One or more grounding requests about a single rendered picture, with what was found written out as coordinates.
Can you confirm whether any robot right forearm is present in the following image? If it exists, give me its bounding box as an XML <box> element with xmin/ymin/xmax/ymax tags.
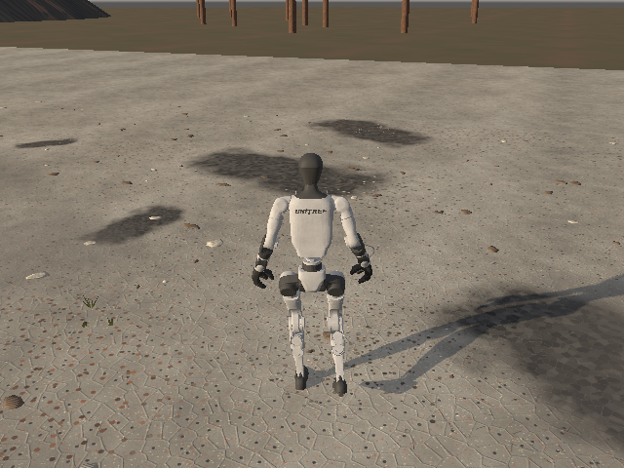
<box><xmin>351</xmin><ymin>233</ymin><xmax>371</xmax><ymax>268</ymax></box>

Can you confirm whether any left robot hand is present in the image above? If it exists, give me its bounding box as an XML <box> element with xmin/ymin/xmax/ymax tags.
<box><xmin>252</xmin><ymin>268</ymin><xmax>274</xmax><ymax>289</ymax></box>

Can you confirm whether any left robot upper arm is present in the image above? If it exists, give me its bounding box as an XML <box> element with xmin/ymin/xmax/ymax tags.
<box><xmin>263</xmin><ymin>196</ymin><xmax>291</xmax><ymax>250</ymax></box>

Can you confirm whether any right robot hand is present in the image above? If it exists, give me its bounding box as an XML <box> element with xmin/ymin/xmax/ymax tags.
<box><xmin>350</xmin><ymin>264</ymin><xmax>372</xmax><ymax>284</ymax></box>

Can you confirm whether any robot left forearm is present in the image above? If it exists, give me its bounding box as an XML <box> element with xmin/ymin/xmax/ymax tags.
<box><xmin>254</xmin><ymin>234</ymin><xmax>273</xmax><ymax>272</ymax></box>

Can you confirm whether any left robot shin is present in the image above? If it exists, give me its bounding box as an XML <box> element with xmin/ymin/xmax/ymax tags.
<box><xmin>289</xmin><ymin>316</ymin><xmax>305</xmax><ymax>377</ymax></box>

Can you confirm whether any robot torso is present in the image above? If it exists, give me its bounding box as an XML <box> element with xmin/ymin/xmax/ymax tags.
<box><xmin>289</xmin><ymin>190</ymin><xmax>334</xmax><ymax>293</ymax></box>

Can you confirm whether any right robot upper arm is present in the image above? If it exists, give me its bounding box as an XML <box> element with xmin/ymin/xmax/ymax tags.
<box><xmin>331</xmin><ymin>195</ymin><xmax>361</xmax><ymax>249</ymax></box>

